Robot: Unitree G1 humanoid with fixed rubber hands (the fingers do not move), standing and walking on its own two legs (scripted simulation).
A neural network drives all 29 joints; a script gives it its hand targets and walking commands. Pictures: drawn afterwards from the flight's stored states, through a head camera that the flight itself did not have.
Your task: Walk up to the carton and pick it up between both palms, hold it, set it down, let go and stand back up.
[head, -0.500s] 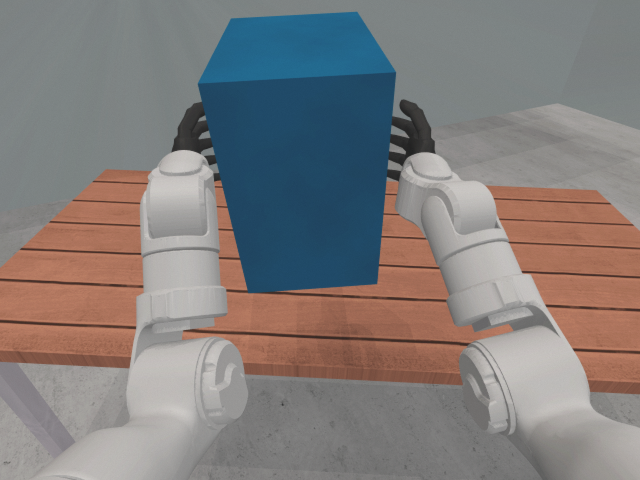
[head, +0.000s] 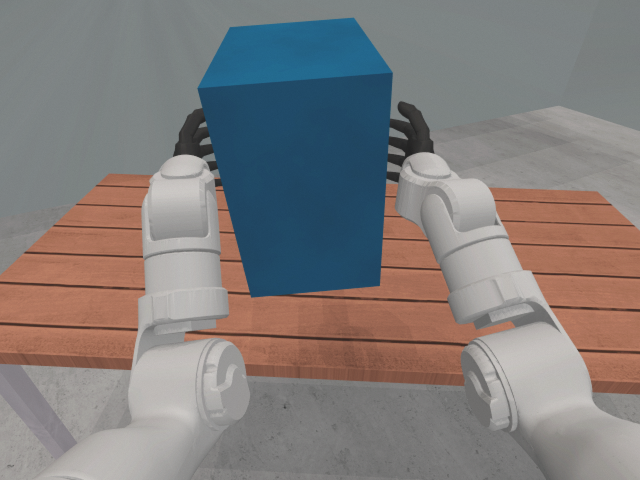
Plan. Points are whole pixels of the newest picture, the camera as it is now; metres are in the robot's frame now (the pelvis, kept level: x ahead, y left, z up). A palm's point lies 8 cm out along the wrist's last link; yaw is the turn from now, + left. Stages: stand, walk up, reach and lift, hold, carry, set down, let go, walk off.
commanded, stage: hold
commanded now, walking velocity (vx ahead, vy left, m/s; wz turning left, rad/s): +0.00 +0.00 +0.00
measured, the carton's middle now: (303, 154) +0.44 +0.01 +0.26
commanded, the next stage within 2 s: none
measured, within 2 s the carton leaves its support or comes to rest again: neither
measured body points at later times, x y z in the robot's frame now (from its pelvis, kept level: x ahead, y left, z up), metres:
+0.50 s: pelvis +0.00 +0.00 +0.00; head -0.08 +0.02 +0.44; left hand +0.39 +0.14 +0.28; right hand +0.37 -0.12 +0.28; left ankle +0.03 +0.12 -0.74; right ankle +0.02 -0.10 -0.74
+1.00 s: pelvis +0.00 +0.00 +0.00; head -0.09 +0.02 +0.44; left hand +0.38 +0.14 +0.28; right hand +0.37 -0.12 +0.28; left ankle +0.03 +0.12 -0.74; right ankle +0.02 -0.10 -0.74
